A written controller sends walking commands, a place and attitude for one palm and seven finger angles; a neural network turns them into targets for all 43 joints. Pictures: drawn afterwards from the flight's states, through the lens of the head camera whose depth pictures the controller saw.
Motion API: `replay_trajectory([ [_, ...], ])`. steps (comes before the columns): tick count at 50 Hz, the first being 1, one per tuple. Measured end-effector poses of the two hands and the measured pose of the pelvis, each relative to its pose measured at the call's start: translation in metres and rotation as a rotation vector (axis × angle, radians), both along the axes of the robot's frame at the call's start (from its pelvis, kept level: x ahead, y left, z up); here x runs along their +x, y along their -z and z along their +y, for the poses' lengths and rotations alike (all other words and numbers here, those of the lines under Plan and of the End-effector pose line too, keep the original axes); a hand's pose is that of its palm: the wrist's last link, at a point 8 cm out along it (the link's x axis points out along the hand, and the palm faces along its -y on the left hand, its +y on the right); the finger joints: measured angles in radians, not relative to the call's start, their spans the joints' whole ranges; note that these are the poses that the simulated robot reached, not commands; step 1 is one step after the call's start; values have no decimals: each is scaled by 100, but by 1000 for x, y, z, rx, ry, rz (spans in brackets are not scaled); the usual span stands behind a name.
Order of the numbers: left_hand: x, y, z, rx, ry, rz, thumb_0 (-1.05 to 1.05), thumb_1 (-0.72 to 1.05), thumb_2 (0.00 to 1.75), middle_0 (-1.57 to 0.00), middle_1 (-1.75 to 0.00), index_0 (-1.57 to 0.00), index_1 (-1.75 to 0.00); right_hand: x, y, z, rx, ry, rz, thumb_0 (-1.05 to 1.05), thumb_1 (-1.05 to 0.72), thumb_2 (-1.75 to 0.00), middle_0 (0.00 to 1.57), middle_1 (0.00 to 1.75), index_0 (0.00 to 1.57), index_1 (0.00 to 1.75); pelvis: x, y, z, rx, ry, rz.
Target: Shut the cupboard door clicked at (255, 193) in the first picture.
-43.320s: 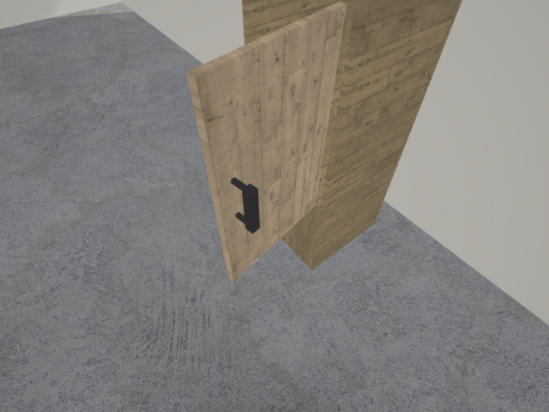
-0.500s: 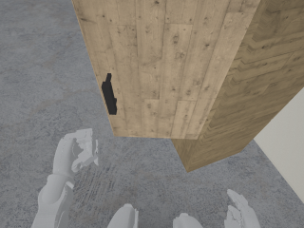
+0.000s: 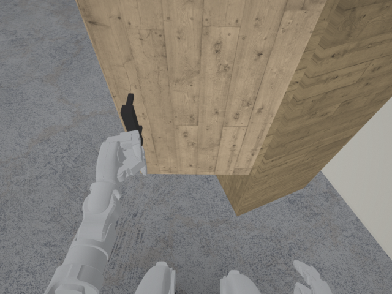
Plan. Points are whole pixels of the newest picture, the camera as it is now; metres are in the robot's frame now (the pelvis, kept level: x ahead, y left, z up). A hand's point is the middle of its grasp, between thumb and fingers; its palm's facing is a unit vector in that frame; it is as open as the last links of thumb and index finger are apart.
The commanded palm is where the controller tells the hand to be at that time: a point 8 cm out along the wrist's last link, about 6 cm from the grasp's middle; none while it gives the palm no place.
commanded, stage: bring the fist close to the handle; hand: left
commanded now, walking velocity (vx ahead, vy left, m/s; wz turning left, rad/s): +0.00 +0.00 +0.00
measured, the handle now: (134, 121) +0.47 +0.16 +0.05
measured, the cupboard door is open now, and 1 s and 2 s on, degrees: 67 62 44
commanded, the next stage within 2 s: push the door shut along its arc in 0.44 s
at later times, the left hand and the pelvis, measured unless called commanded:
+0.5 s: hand (145, 156) +0.38 +0.12 +0.05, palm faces -0.01 -1.00 -0.02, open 3.1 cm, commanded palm +0.35 +0.17 +0.05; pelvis +0.00 -0.01 +0.00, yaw +0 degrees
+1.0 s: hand (151, 137) +0.42 +0.11 +0.05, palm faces -0.11 -0.99 -0.04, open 3.1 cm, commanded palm +0.42 +0.16 +0.05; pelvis -0.01 -0.01 -0.01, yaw +0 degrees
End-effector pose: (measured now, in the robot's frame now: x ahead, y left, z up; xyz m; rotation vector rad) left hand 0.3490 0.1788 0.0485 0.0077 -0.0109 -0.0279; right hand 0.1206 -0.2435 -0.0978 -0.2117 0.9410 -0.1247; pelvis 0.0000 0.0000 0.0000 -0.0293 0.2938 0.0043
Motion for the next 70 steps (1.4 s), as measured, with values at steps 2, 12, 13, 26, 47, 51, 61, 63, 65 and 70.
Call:
replay_trajectory([
  [2,6,0,-3,1,-4,-1,2,90,90,-130,-150,-130,-150,-4,2,-2,-1,8,15,1,-91,-89,20,30,20,30,0,0,-1,2,2,3],
  [12,16,-1,-6,11,-23,-6,2,90,90,-130,-150,-130,-150,-24,6,-12,13,47,79,1,-91,-89,20,30,20,30,2,-2,-6,14,16,9],
  [13,14,-1,-6,12,-25,-2,2,90,90,-130,-150,-130,-150,-25,6,-12,14,48,84,1,-91,-89,20,30,20,30,2,-3,-7,15,16,7],
  [26,7,-2,-8,14,-15,-24,2,90,90,-130,-150,-130,-150,-18,7,-19,-2,39,67,1,-91,-89,20,30,20,30,-3,-1,-10,15,6,1],
  [47,51,-8,-10,39,60,-10,2,90,90,-132,-150,-130,-150,-44,17,-23,-8,65,115,1,-91,-89,20,30,20,30,-11,6,-12,11,1,24],
  [51,62,-7,-11,36,86,-2,2,90,90,-132,-150,-130,-150,-61,20,-26,-15,89,156,1,-91,-89,20,30,20,30,-12,9,-10,9,3,35],
  [61,93,-6,-15,45,134,17,2,90,90,-131,-150,-130,-150,-99,26,-27,-35,133,245,1,-91,-89,20,30,20,30,-16,16,-6,-1,6,68],
  [63,99,-6,-17,47,148,20,2,90,90,-131,-150,-130,-150,-105,26,-27,-36,141,258,1,-91,-89,20,30,20,30,-17,17,-5,-3,7,76],
  [65,105,-6,-21,48,166,23,2,90,90,-130,-150,-130,-150,-110,27,-26,-37,147,271,1,-91,-89,20,30,20,30,-17,18,-4,-5,8,84],
  [70,124,-3,-33,33,192,37,2,90,90,-130,-150,-130,-150,-122,29,-24,-41,165,297,1,-91,-89,20,30,20,30,-17,23,-2,-9,15,107],
])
